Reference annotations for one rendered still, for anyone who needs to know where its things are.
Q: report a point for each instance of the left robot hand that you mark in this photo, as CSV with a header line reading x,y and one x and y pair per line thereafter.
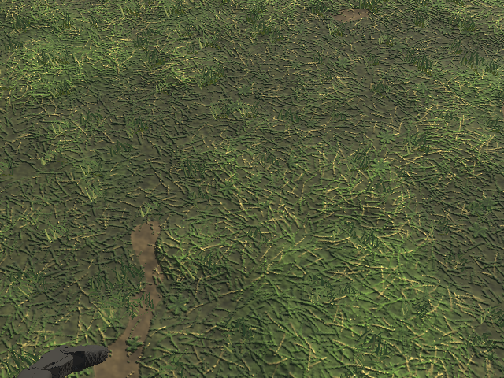
x,y
63,360

